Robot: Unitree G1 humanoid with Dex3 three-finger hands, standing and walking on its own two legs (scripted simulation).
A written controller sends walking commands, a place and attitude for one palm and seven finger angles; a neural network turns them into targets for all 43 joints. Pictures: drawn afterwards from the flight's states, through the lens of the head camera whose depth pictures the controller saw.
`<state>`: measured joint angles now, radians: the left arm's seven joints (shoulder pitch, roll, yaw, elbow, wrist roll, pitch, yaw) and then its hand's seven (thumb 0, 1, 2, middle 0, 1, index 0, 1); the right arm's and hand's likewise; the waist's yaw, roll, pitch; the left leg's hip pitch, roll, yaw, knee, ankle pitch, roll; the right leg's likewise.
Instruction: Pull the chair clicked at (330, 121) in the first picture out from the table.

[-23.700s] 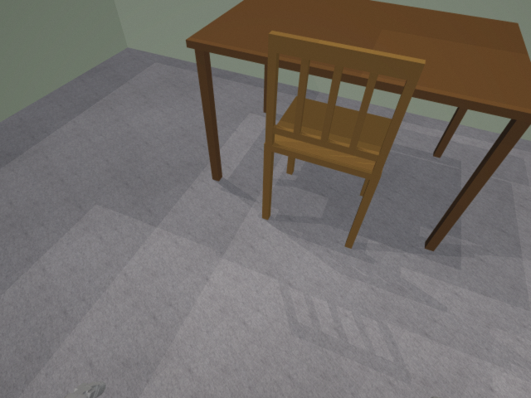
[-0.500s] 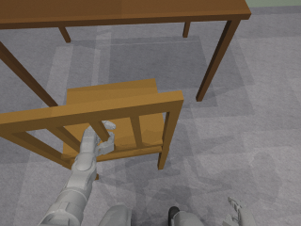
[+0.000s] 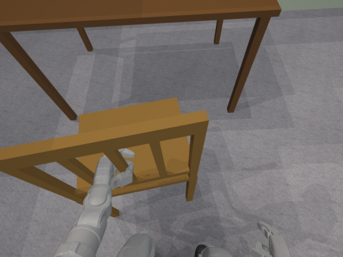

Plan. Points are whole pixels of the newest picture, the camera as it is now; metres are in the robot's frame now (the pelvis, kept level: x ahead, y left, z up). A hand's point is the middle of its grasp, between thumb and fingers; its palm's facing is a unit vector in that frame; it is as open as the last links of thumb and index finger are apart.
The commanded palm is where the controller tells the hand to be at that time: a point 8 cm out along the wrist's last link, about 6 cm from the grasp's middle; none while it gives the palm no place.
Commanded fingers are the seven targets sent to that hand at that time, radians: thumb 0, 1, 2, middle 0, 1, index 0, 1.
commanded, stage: step backward, pulling the chair out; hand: left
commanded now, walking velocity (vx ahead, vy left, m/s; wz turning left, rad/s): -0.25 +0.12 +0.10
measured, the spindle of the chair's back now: (122, 166) +0.33 +0.15 -0.09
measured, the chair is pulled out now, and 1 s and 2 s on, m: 0.48 0.56 0.56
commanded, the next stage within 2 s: stop walking, hand still on the chair in 0.14 s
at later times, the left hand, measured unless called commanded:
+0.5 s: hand (125, 202) +0.24 +0.13 -0.07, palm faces -0.02 -0.99 -0.15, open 5.4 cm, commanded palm +0.22 +0.18 -0.06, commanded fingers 0.00 0.90 0.90 -0.50 -1.45 -0.50 -1.45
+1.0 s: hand (124, 205) +0.23 +0.13 -0.07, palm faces -0.07 -0.99 -0.14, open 5.4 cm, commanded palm +0.22 +0.18 -0.06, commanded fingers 0.00 0.90 0.90 -0.50 -1.45 -0.50 -1.45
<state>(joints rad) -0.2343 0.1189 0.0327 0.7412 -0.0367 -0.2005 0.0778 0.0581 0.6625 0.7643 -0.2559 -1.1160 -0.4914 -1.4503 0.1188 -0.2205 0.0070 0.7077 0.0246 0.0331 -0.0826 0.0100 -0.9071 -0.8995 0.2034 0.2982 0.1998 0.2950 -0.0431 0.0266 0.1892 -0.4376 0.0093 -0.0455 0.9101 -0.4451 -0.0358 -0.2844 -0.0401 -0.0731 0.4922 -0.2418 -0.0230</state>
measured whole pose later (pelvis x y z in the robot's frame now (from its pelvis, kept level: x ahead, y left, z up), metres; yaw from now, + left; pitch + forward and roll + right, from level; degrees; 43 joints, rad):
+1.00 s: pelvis -0.06 +0.03 +0.00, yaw +1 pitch -2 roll +0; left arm -0.22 0.10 -0.09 0.81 -0.03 -0.11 0.08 0.06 0.68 0.76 -0.18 -1.16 -0.50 -1.45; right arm 0.19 -0.20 0.01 0.69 0.03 0.05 -0.10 0.01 -0.91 -0.90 0.20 0.30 0.20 0.29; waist -0.04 0.01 0.10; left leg -0.16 0.06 0.05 0.47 -0.28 -0.03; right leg -0.22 -0.06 -0.04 0.47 -0.22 0.03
